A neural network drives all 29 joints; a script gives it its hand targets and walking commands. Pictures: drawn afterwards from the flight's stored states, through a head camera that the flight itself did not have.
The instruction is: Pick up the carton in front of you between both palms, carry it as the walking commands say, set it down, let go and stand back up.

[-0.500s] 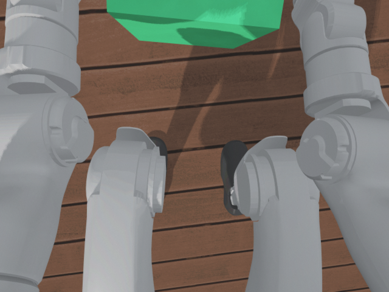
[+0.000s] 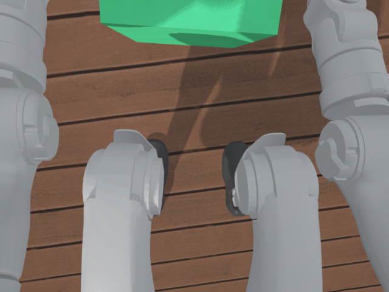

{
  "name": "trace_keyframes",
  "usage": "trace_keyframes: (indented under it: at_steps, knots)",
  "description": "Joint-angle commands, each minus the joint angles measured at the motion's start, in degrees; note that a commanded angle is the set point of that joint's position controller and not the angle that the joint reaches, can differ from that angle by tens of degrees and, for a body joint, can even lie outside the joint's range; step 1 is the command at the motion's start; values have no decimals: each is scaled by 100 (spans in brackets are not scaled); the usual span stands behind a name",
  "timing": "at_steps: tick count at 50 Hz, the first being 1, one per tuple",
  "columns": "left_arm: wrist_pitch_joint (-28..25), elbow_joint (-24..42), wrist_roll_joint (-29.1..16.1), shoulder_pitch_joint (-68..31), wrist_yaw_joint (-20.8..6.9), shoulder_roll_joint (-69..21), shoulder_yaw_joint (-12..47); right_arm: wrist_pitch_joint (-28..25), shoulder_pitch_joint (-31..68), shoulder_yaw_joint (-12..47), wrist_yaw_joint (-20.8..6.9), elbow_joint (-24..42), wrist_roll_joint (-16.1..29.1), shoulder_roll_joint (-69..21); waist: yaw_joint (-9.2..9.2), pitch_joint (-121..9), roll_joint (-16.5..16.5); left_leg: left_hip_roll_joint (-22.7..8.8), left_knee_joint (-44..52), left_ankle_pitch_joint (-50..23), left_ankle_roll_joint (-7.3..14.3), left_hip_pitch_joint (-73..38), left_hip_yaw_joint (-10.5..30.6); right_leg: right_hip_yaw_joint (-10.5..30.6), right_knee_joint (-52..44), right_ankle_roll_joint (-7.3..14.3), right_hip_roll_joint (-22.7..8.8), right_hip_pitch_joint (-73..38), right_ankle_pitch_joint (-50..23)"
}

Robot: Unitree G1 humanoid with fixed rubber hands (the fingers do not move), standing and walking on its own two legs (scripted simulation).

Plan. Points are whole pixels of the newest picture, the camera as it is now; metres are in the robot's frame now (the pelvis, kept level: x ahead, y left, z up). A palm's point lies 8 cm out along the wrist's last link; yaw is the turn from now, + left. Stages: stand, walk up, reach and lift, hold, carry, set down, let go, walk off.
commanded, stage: set down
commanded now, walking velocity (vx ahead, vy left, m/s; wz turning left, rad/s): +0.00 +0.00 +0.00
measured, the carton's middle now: out of the picture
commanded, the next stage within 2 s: let go in 1.04 s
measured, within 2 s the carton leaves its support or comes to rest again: neither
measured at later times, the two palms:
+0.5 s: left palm out of the picture +0.57 +0.25 +0.00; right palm out of the picture +0.56 -0.14 +0.00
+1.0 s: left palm out of the picture +0.57 +0.26 +0.15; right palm out of the picture +0.56 -0.14 +0.15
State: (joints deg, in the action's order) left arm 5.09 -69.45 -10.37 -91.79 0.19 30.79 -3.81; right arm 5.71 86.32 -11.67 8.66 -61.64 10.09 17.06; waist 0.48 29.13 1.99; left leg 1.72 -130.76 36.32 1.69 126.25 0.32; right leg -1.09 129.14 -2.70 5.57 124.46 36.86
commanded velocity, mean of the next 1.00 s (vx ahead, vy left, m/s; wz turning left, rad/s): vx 0.00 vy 0.00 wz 0.00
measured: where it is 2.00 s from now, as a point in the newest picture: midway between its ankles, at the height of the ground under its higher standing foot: (195, 190)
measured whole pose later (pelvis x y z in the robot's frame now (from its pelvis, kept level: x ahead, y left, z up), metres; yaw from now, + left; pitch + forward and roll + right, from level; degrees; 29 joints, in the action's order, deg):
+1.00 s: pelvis +0.02 +0.00 +0.24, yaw +2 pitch +47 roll -3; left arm 11.6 -59.0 0.8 -78.4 -4.5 25.7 -14.4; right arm 13.0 69.5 -20.0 7.7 -44.6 0.9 9.6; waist -1.7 0.2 0.5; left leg 3.1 -75.4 21.7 1.0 100.5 2.6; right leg 1.1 74.0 -1.6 3.3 98.6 22.4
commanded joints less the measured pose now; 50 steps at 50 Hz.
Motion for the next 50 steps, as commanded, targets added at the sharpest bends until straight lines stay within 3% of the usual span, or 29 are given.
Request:
trace_keyframes:
  at_steps: [1, 8, 14, 19, 32, 50]
  knots:
    - [-90, 536, -234, -1622, -52, 661, 138, -59, 1480, 176, 37, 812, 173, 453, 30, -7844, -387, -137, 1079, -2978, -163, -3833, 193, -237, -770, 53, -140, -3141, -2684]
    - [224, 1441, 20, -1593, 3, 953, -126, 271, 1291, 8, 286, 1817, 10, 484, -5, -9530, -592, 28, 1650, -2921, -93, -4693, -60, -396, -1400, 110, 45, -3905, -2633]
    - [491, 1154, 402, -1212, -86, 583, -428, 542, 883, -407, 276, 1503, -358, 175, -76, -8239, -634, 68, 2396, -2244, -101, -3981, -57, -343, -2185, 95, 25, -3160, -1970]
    - [429, 983, 687, -1012, -190, 349, -617, 501, 676, -703, 138, 1366, -700, 31, -120, -7938, -616, 52, 2919, -2206, -142, -3858, 4, -329, -2683, 62, 3, -2957, -1881]
    - [724, 1836, 752, -967, -235, 512, -718, 741, 480, -626, 94, 2203, -580, 209, -139, -9736, -900, 170, 4133, -3422, -246, -6177, 24, -468, -4006, 37, 84, -3627, -2380]
    - [491, 1638, 1191, -140, -499, 216, -1197, 599, -457, -878, -118, 2364, -988, -210, -185, -8998, -655, 177, 6369, -3812, -258, -7001, 76, -204, -6302, -68, -56, -5269, -3044]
